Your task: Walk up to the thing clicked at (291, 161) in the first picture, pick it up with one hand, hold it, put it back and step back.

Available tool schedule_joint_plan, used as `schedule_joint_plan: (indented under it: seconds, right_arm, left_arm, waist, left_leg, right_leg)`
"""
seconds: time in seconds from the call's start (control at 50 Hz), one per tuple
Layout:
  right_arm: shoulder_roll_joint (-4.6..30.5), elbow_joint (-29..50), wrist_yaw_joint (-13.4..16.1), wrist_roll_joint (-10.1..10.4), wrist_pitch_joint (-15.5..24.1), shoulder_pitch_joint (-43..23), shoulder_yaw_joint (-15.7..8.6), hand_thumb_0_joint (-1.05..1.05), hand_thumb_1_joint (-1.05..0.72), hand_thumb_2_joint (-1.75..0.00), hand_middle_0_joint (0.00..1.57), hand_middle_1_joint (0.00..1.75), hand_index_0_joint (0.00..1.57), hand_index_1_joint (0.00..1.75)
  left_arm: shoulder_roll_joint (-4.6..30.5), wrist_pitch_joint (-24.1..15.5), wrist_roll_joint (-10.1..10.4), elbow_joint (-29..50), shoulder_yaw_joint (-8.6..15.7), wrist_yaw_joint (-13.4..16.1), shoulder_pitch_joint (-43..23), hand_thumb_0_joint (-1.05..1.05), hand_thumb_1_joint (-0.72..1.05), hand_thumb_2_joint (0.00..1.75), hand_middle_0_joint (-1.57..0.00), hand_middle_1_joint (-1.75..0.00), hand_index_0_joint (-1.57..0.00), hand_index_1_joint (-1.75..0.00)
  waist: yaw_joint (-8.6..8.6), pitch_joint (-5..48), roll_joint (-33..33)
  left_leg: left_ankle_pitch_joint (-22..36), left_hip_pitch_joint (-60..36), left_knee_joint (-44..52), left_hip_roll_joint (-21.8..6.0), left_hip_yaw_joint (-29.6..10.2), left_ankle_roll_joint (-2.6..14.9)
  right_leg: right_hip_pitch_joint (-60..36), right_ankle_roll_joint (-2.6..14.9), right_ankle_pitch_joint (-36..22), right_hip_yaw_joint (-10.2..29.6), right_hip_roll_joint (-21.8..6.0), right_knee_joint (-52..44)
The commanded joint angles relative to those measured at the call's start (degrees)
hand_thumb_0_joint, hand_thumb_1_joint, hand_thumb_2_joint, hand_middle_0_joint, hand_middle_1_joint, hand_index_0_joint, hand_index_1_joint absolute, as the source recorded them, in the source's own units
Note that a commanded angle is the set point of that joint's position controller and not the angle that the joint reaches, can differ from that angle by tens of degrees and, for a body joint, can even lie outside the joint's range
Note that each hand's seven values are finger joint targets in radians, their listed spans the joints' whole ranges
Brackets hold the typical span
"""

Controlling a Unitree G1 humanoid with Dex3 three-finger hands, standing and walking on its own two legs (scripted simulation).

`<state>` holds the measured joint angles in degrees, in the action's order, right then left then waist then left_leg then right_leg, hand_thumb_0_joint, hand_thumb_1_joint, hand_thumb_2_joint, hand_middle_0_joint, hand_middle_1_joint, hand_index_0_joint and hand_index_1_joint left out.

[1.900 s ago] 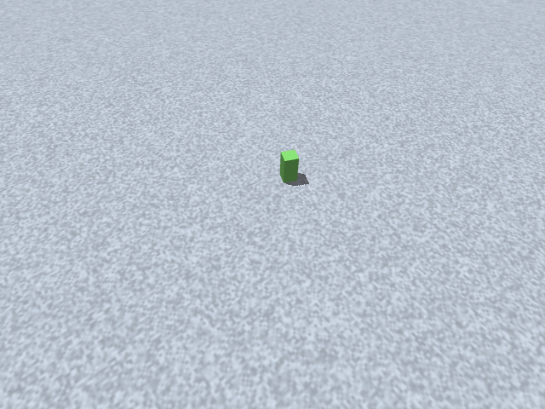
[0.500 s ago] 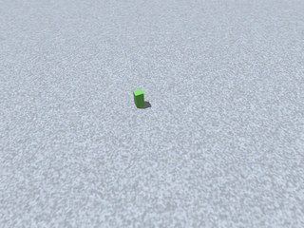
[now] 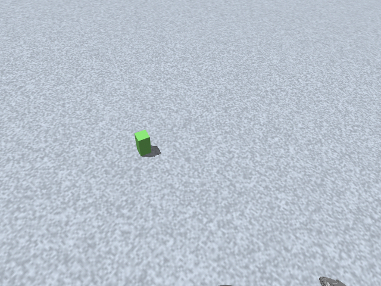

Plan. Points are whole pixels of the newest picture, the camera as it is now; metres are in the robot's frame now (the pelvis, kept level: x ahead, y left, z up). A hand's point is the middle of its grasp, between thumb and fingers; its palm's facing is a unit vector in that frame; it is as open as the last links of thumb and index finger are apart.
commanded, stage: walk up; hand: left
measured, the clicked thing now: (143, 143) +1.01 +0.24 -0.68
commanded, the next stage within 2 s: none
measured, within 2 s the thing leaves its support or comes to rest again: neither
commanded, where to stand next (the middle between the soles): +0.67 +0.00 m, yaw -3 degrees
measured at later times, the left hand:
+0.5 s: hand (96, 218) +0.29 +0.23 -0.10, palm faces -0.07 -0.91 -0.41, open 7.4 cm
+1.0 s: hand (98, 162) +0.48 +0.27 -0.13, palm faces -0.11 -0.93 -0.36, open 7.4 cm
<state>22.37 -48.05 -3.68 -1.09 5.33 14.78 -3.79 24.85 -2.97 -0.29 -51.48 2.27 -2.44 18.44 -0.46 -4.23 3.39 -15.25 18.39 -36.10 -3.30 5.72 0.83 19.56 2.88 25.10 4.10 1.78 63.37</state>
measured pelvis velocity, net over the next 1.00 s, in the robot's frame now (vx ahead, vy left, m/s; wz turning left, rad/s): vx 0.41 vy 0.00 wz -0.05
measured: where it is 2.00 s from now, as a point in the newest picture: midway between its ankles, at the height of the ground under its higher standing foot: (181, 205)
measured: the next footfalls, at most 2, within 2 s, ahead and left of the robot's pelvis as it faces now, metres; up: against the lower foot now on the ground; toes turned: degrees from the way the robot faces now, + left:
right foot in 0.26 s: +0.26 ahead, -0.16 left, +0.00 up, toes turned -5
left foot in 0.70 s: +0.45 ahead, +0.11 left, +0.00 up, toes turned +2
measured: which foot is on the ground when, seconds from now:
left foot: down 0.00-0.28, up 0.30-0.68, down 0.70-1.00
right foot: up 0.00-0.24, down 0.26-0.72, up 0.74-1.00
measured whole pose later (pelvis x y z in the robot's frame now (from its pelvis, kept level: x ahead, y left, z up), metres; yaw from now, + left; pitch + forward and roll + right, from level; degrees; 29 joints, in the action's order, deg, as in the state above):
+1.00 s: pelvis +0.41 +0.00 +0.01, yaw -3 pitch -2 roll +0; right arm 23.1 -46.0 -3.4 -0.4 4.3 18.5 -2.1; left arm 24.7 -3.3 -0.4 -50.5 2.4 -3.1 17.5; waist -0.9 -4.8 1.8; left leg -16.0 10.5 -28.9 -1.3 5.0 1.6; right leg 28.4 0.9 16.6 -1.2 -5.1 47.0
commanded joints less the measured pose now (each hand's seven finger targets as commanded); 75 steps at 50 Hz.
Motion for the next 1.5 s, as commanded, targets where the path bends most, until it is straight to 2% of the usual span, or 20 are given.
schedule_joint_plan:
  seconds: [0.0,0.14,0.2,0.22,0.26,0.28,0.4,0.58,0.66,0.7,0.72,0.8,0.9,1.06,1.08,1.12,1.14,1.24,1.42,1.48]
  right_arm:
    - [15.7,3.8,1.9,0.8,1.3,3.3,-4.1,0.0,-0.9,-0.9,0.2,0.3,0.2,0.3]
    - [17.1,5.4,1.4,0.4,0.8,3.2,-3.9,0.0,-0.9,-0.9,0.2,0.3,0.2,0.3]
    - [16.5,6.1,1.4,0.7,-0.1,1.7,-3.5,0.0,-0.9,-0.9,0.2,0.3,0.2,0.3]
    - [13.2,6.3,1.4,0.7,-0.2,4.1,-2.4,0.0,-0.9,-0.9,0.2,0.3,0.2,0.3]
    - [11.3,7.4,1.6,1.1,-0.7,5.5,-1.2,0.0,-0.9,-0.9,0.2,0.3,0.2,0.3]
    - [16.0,6.0,2.1,0.4,-1.3,2.8,-2.6,0.0,-0.9,-0.9,0.2,0.3,0.2,0.3]
    - [13.7,0.8,0.5,0.4,-2.1,8.5,-2.7,0.0,-0.9,-0.9,0.2,0.3,0.2,0.3]
    - [11.4,4.3,-1.1,-0.4,-1.1,-2.7,-3.0,0.0,-0.9,-0.9,0.2,0.3,0.2,0.3]
    - [14.1,1.0,-0.3,-0.3,-0.2,7.9,-4.4,0.0,-0.9,-0.9,0.2,0.3,0.2,0.3]
    - [22.1,1.9,0.9,-0.3,0.3,14.3,-6.5,0.0,-0.9,-0.9,0.2,0.3,0.2,0.3]
    - [22.1,2.5,0.9,1.4,-0.1,11.5,-6.9,0.0,-0.9,-0.9,0.2,0.3,0.2,0.3]
    - [15.5,4.4,1.7,1.7,0.1,3.4,-3.6,0.0,-0.9,-0.9,0.2,0.3,0.2,0.3]
    - [16.3,5.4,1.6,1.0,0.2,5.4,-3.7,0.0,-0.9,-0.9,0.2,0.3,0.2,0.3]
    - [14.2,7.7,0.9,1.0,-1.6,2.1,-2.8,0.0,-0.9,-0.9,0.2,0.3,0.2,0.3]
    - [12.1,7.9,1.0,1.1,-1.6,3.4,-1.9,0.0,-0.9,-0.9,0.2,0.3,0.2,0.3]
    - [10.7,8.2,1.4,1.0,-2.1,5.4,-1.2,0.0,-0.9,-0.9,0.2,0.3,0.2,0.3]
    - [14.9,6.8,2.0,0.5,-2.7,3.3,-2.4,0.0,-0.9,-0.9,0.2,0.3,0.2,0.3]
    - [13.6,2.0,0.6,0.6,-3.6,7.6,-3.0,0.0,-0.9,-0.9,0.2,0.3,0.2,0.3]
    - [9.0,0.1,1.5,0.3,-3.8,1.4,-1.9,0.0,-0.9,-0.9,0.2,0.3,0.2,0.3]
    - [12.7,-2.1,2.8,-0.1,-2.7,4.7,-2.6,0.0,-0.9,-0.9,0.2,0.3,0.2,0.3]
  left_arm:
    - [11.0,-1.9,0.7,4.3,3.6,-0.2,2.4,0.0,0.9,0.9,-0.2,-0.3,-0.2,-0.3]
    - [9.0,-1.7,-0.2,6.8,4.0,-2.1,-5.2,0.0,0.9,0.9,-0.2,-0.3,-0.2,-0.3]
    - [9.8,-1.9,-0.3,4.9,4.8,-1.7,-0.1,0.0,0.9,0.9,-0.2,-0.3,-0.2,-0.3]
    - [12.4,-2.4,-0.3,3.3,6.1,-1.1,4.2,0.0,0.9,0.9,-0.2,-0.3,-0.2,-0.3]
    - [21.4,-3.1,0.2,4.4,7.9,0.1,9.4,0.0,0.9,0.9,-0.2,-0.3,-0.2,-0.3]
    - [20.7,-2.9,0.7,5.7,7.3,0.1,5.3,0.0,0.9,0.9,-0.2,-0.3,-0.2,-0.3]
    - [14.3,-3.5,0.7,7.0,5.4,0.7,-1.0,0.0,0.9,0.9,-0.2,-0.3,-0.2,-0.3]
    - [15.4,-3.6,0.2,7.4,5.5,0.9,1.9,0.0,0.9,0.9,-0.2,-0.3,-0.2,-0.3]
    - [13.1,-3.1,-0.1,7.9,3.9,1.2,1.6,0.0,0.9,0.9,-0.2,-0.3,-0.2,-0.3]
    - [8.2,-2.7,1.2,8.2,2.5,1.5,5.1,0.0,0.9,0.9,-0.2,-0.3,-0.2,-0.3]
    - [13.4,-2.3,0.4,6.9,3.4,2.4,2.7,0.0,0.9,0.9,-0.2,-0.3,-0.2,-0.3]
    - [12.2,-1.8,0.9,3.3,3.3,1.2,6.8,0.0,0.9,0.9,-0.2,-0.3,-0.2,-0.3]
    - [10.0,-1.4,-0.2,4.8,3.3,0.0,1.5,0.0,0.9,0.9,-0.2,-0.3,-0.2,-0.3]
    - [9.8,-3.0,-0.4,2.9,4.9,0.3,3.8,0.0,0.9,0.9,-0.2,-0.3,-0.2,-0.3]
    - [11.9,-3.4,-0.6,2.6,5.7,0.9,6.9,0.0,0.9,0.9,-0.2,-0.3,-0.2,-0.3]
    - [20.3,-4.2,-0.1,3.5,7.4,1.9,11.3,0.0,0.9,0.9,-0.2,-0.3,-0.2,-0.3]
    - [19.2,-3.8,0.4,4.5,6.8,1.9,8.2,0.0,0.9,0.9,-0.2,-0.3,-0.2,-0.3]
    - [14.5,-3.8,0.1,6.2,5.2,2.3,1.1,0.0,0.9,0.9,-0.2,-0.3,-0.2,-0.3]
    - [13.1,-2.1,-0.3,6.3,3.4,2.9,-2.6,0.0,0.9,0.9,-0.2,-0.3,-0.2,-0.3]
    - [9.0,-0.7,0.5,6.1,1.3,3.1,-2.4,0.0,0.9,0.9,-0.2,-0.3,-0.2,-0.3]
  waist:
    - [-0.33,0.0,-12.2]
    - [-0.82,2.5,-13.1]
    - [3.31,5.2,-7.7]
    - [5.38,8.3,0.6]
    - [7.57,9.5,13.8]
    - [6.24,5.9,5.3]
    - [0.81,0.6,5.3]
    - [3.03,0.2,3.3]
    - [-3.74,6.6,-5.1]
    - [-5.32,8.9,-21.9]
    - [-4.8,7.3,-14.5]
    - [0.62,1.5,-13.0]
    - [-1.13,0.5,-12.6]
    - [2.72,2.7,-7.3]
    - [4.59,5.0,-2.0]
    - [6.37,6.8,10.7]
    - [5.26,3.8,3.8]
    - [1.21,0.3,5.4]
    - [0.78,3.3,5.5]
    - [-1.43,7.1,-4.9]
  left_leg:
    - [5.3,-10.3,20.6,-14.2,-15.5,11.35]
    - [8.8,-6.6,16.6,-11.2,-6.0,10.21]
    - [8.3,-2.6,6.3,-9.5,-3.3,7.97]
    - [8.6,2.3,-5.5,-6.8,-1.6,6.15]
    - [-14.6,21.0,-30.6,3.4,-2.0,1.64]
    - [-14.7,20.9,-35.0,-0.5,-7.4,1.38]
    - [-0.1,13.5,-23.2,-3.3,-7.1,0.08]
    - [5.0,7.4,-0.7,-2.2,-3.5,-0.3]
    - [3.4,-16.7,5.8,1.9,-1.9,2.96]
    - [-12.6,-28.2,21.5,-20.0,-40.9,11.46]
    - [-13.2,-23.0,21.1,-22.5,-43.0,15.95]
    - [2.3,-9.7,20.3,-12.5,-17.7,10.3]
    - [7.0,-9.1,20.3,-12.2,-13.8,13.65]
    - [1.8,2.3,6.4,-7.5,-7.8,8.53]
    - [1.8,6.1,-1.8,-5.2,-5.9,6.76]
    - [-16.1,20.8,-27.7,4.9,-4.1,1.77]
    - [-17.3,21.1,-31.8,1.6,-8.8,1.61]
    - [-3.4,13.6,-23.6,-1.1,-9.0,0.38]
    - [4.9,-2.6,-1.6,0.2,-3.1,-0.62]
    - [9.4,-12.4,9.0,-2.3,-8.6,2.34]
  right_leg:
    - [14.2,-1.34,-4.5,1.6,-6.0,-3.1]
    - [1.6,-1.44,-13.6,-6.8,-4.6,-25.9]
    - [-11.5,-0.28,-17.0,-9.9,-1.9,-31.3]
    - [-21.2,0.53,-13.7,-6.8,-1.6,-32.8]
    - [-27.4,10.65,8.2,35.8,-25.5,-50.1]
    - [-20.9,14.21,10.0,37.1,-26.8,-49.3]
    - [-6.7,9.2,-6.9,9.1,-14.8,-48.7]
    - [-7.3,8.88,-11.7,3.1,-15.2,-45.1]
    - [0.0,4.77,-25.1,-1.6,-11.9,-25.4]
    - [20.7,-0.26,3.2,-6.4,2.2,1.5]
    - [21.1,0.57,5.6,-0.7,-2.2,7.6]
    - [13.5,-0.41,-5.3,-1.0,-7.2,-1.1]
    - [12.2,-2.69,-6.2,-4.9,-7.9,-14.0]
    - [-12.0,-1.42,-16.6,-9.6,-2.0,-31.8]
    - [-19.5,-0.04,-12.1,-6.4,-2.7,-34.6]
    - [-24.5,10.61,2.6,33.6,-27.5,-49.4]
    - [-18.7,14.0,4.0,34.6,-28.8,-48.5]
    - [-7.2,8.24,-3.7,8.9,-16.6,-48.8]
    - [0.6,7.66,-26.3,-1.9,-15.3,-36.8]
    - [4.7,2.57,-18.2,-4.4,-10.6,-23.6]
